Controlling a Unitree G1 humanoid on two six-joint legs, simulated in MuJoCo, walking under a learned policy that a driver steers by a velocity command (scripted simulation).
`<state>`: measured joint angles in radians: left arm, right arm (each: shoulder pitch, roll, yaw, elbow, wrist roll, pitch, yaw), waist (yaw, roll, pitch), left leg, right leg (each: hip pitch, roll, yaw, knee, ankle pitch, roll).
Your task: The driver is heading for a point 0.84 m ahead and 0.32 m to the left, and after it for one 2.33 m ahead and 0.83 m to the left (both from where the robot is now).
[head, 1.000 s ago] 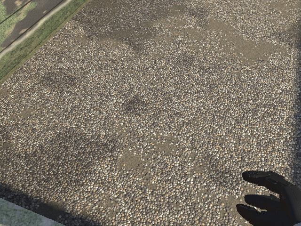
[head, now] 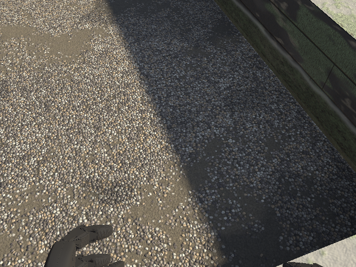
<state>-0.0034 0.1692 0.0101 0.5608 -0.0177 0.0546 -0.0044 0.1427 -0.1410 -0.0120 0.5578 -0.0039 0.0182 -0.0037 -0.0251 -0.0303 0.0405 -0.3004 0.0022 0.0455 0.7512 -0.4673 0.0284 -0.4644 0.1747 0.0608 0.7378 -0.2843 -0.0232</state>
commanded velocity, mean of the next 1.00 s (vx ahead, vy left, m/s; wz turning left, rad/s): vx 1.00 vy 0.00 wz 0.74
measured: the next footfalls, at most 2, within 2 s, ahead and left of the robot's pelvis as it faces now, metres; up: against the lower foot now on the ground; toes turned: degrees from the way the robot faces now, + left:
left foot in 0.68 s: +0.00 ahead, +0.03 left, +0.00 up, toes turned +30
right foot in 0.88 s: +0.10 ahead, -0.15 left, +0.00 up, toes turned +41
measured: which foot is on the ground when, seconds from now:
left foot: down 0.00-0.40, up 0.42-0.66, down 0.68-0.88, up 0.90-1.00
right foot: down 0.00-0.66, up 0.68-0.86, down 0.88-1.00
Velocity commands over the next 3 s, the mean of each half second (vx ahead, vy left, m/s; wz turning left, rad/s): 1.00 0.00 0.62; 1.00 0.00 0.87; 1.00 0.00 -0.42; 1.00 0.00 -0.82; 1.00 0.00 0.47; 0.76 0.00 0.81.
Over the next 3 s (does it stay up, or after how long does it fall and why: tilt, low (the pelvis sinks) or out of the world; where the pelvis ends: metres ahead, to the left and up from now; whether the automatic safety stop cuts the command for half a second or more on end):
stays up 0.01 0.02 -0.02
